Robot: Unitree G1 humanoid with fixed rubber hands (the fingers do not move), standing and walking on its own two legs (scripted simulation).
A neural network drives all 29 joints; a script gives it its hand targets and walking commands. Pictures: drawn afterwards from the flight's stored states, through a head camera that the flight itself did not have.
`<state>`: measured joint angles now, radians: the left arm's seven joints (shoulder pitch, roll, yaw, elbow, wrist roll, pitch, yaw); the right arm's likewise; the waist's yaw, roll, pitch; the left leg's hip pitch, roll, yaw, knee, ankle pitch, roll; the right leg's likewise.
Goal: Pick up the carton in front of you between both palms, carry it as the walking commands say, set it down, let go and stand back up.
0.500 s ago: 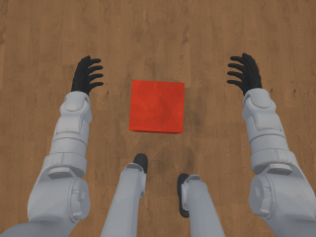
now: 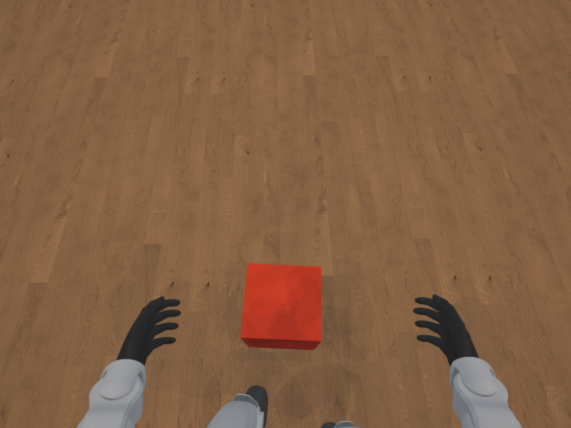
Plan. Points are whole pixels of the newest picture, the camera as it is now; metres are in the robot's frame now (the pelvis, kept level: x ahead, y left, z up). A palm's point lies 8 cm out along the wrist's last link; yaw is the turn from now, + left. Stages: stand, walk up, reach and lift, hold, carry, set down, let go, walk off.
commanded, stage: let go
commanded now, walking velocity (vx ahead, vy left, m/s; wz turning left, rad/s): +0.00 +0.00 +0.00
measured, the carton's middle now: (282, 309) +0.39 +0.03 -0.63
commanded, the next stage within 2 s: stand in 0.62 s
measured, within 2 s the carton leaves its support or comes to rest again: neither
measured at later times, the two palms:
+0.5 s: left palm (129, 384) +0.18 +0.22 -0.05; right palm (500, 403) +0.18 -0.25 -0.04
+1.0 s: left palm (84, 404) +0.15 +0.28 -0.08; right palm (539, 422) +0.16 -0.30 -0.06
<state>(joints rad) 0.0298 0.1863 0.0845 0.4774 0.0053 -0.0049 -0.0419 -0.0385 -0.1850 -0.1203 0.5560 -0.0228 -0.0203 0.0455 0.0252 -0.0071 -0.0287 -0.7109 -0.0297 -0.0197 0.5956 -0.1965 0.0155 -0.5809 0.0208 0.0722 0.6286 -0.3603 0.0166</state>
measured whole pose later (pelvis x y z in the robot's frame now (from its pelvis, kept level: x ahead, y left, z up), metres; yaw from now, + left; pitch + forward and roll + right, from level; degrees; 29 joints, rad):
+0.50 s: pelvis +0.01 -0.01 +0.02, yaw -1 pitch -4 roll +1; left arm 0.23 0.22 0.05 0.40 0.02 0.14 -0.07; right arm 0.20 -0.20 -0.04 0.44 -0.01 0.11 0.08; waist 0.00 -0.05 0.11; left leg -0.15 -0.03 -0.01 0.41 -0.19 0.00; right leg -0.03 0.01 0.08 0.44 -0.34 -0.01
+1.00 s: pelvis +0.03 +0.00 +0.01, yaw -1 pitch +0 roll +0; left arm 0.24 0.35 0.05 0.68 0.04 0.03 0.03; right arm 0.15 -0.33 -0.05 0.78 -0.04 0.00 -0.02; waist 0.00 -0.04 0.01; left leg -0.26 -0.02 -0.01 0.53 -0.27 0.01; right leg -0.10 0.02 0.08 0.47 -0.37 0.00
